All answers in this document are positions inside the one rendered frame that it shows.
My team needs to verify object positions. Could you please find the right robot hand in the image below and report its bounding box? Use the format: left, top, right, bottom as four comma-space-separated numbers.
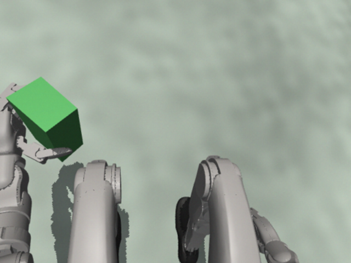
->
250, 208, 281, 254

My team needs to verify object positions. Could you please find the left robot hand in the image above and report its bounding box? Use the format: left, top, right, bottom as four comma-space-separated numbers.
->
0, 82, 73, 164

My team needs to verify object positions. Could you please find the carton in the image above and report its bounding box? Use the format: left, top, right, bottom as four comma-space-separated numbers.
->
6, 77, 83, 162

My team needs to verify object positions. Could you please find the right robot foot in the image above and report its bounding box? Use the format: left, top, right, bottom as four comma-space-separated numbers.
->
175, 197, 199, 263

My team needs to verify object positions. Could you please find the right robot arm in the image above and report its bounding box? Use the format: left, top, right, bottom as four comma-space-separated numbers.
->
264, 241, 299, 263

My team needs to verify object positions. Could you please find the left robot arm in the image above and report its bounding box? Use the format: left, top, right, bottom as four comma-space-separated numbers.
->
0, 153, 34, 263

